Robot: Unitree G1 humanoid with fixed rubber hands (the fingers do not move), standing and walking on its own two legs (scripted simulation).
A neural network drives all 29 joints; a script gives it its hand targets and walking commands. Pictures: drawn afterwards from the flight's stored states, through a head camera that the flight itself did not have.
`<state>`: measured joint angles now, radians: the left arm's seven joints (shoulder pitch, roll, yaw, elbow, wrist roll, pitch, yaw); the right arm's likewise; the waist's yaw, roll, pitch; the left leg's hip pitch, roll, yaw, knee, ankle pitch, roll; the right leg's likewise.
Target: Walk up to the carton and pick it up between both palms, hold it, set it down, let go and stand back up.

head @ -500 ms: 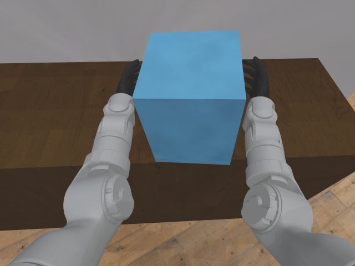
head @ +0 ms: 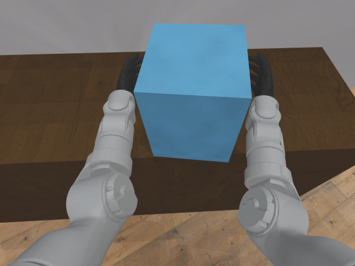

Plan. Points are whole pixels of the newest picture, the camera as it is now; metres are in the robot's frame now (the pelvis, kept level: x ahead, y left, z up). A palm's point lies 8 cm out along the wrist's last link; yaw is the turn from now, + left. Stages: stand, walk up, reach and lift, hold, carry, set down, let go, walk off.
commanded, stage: set down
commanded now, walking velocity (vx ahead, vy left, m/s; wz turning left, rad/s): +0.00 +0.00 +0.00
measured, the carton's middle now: (194, 98) +0.47 -0.09 +0.06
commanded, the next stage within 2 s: none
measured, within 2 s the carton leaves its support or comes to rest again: rests again in 1.26 s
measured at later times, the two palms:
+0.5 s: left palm (130, 90) +0.48 +0.05 +0.10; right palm (264, 98) +0.40 -0.23 +0.11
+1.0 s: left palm (130, 91) +0.48 +0.05 +0.09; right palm (263, 98) +0.40 -0.23 +0.11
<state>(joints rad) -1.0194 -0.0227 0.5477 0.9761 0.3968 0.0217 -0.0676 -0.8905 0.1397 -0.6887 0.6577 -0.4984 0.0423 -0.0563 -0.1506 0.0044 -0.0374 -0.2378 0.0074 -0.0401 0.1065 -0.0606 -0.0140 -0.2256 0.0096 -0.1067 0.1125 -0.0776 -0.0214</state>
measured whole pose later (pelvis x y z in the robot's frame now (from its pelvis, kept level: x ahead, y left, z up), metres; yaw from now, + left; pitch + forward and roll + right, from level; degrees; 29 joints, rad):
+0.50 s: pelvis +0.00 +0.00 +0.00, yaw -1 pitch +11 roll +0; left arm -1.03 -0.05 0.58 0.93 0.43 -0.01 -0.09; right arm -0.87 0.15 -0.69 0.59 -0.50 0.03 -0.02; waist -0.14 0.00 0.01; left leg -0.23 0.01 -0.03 0.09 -0.05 -0.01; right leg -0.23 0.01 -0.10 0.10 -0.07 -0.02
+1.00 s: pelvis +0.00 +0.01 +0.00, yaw -2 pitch +11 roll +0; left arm -1.00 -0.06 0.58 0.87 0.44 0.00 -0.10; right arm -0.86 0.16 -0.68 0.56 -0.49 0.00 -0.01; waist -0.14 -0.01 0.02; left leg -0.23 0.00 -0.02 0.09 -0.06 -0.01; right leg -0.23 0.00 -0.10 0.11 -0.07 -0.02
